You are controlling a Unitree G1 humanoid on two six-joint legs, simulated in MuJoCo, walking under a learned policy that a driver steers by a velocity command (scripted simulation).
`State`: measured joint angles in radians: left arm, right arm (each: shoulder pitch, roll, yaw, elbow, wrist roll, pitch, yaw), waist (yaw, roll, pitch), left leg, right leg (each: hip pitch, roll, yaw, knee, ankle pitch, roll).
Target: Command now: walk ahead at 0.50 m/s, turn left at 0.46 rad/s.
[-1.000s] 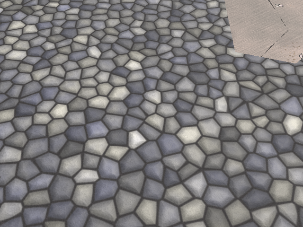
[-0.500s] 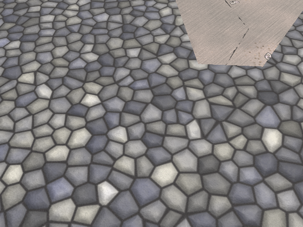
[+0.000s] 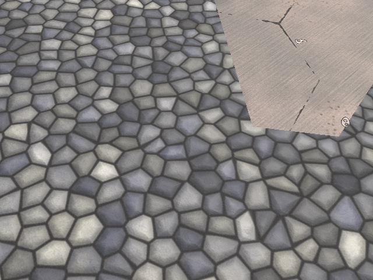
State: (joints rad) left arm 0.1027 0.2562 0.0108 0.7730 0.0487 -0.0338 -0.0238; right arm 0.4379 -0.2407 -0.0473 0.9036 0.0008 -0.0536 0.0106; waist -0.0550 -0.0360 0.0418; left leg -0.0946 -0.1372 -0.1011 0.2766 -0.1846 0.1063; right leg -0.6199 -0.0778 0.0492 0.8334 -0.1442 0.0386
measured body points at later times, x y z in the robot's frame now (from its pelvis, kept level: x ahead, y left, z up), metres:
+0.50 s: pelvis +0.26 -0.04 +0.00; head +0.28 -0.05 +0.45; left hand +0.21 +0.24 -0.12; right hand +0.46 -0.26 -0.12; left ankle +0.28 +0.12 -0.67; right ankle +0.25 -0.12 -0.75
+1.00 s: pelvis +0.48 +0.08 +0.00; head +0.50 +0.09 +0.45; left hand +0.49 +0.35 -0.14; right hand +0.57 -0.18 -0.13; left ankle +0.43 +0.14 -0.75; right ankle +0.57 -0.06 -0.67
